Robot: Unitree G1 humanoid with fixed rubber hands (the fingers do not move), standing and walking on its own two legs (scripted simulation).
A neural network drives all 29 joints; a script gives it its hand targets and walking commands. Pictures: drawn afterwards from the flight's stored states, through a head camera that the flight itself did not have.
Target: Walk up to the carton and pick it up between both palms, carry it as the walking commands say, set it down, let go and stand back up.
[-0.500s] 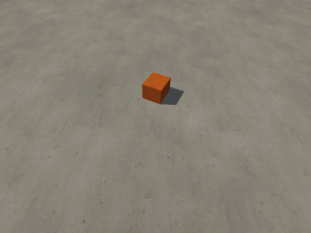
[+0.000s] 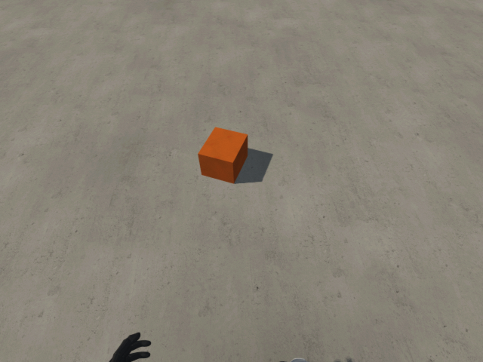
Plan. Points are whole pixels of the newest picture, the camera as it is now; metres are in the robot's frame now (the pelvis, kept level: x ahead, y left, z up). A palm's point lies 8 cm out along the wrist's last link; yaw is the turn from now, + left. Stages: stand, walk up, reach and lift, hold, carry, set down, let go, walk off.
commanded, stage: walk up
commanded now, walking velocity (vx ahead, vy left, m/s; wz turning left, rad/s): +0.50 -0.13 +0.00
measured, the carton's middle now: (224, 154) +1.24 +0.01 -0.67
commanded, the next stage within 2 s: none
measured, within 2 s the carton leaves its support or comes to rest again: neither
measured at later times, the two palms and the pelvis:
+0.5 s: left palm (106, 346) +0.23 +0.26 -0.14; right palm (325, 227) +0.42 -0.20 -0.11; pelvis +0.28 +0.03 +0.01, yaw -2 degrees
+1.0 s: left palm (141, 188) +0.57 +0.22 -0.10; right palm (339, 181) +0.56 -0.29 -0.13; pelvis +0.52 -0.03 +0.02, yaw +0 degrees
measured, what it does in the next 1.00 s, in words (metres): walks ahead: left foot, then right foot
